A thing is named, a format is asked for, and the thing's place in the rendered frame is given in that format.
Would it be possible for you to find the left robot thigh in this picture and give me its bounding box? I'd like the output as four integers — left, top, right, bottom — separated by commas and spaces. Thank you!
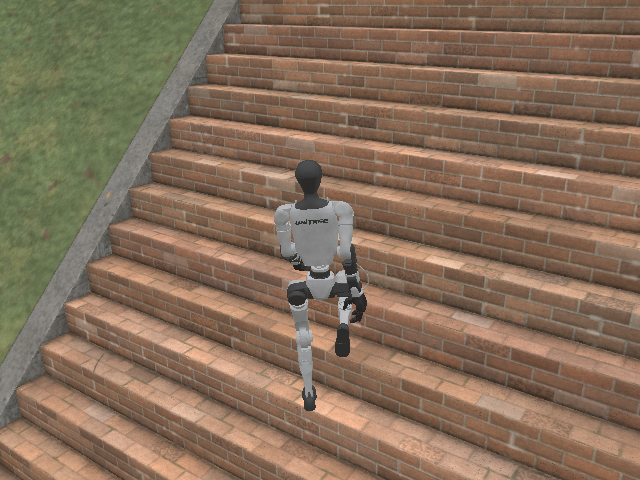
287, 280, 313, 348

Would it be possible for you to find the robot right hand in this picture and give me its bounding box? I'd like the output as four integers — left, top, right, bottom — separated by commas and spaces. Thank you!
343, 293, 367, 323

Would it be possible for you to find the robot right forearm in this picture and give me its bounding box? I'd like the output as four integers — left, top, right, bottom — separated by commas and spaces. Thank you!
342, 244, 363, 297

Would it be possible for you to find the robot right upper arm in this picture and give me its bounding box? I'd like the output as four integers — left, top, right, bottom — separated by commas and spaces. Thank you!
332, 201, 354, 259

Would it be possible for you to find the humanoid robot torso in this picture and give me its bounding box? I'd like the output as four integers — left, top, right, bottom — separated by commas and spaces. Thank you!
289, 197, 338, 300

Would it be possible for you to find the robot left hand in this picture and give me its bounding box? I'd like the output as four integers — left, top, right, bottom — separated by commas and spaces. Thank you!
293, 259, 311, 271

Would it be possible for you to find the robot left upper arm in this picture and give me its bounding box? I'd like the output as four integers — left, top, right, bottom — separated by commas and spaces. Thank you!
274, 204, 296, 257

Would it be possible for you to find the robot left forearm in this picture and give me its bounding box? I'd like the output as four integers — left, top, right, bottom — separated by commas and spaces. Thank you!
280, 245, 301, 265

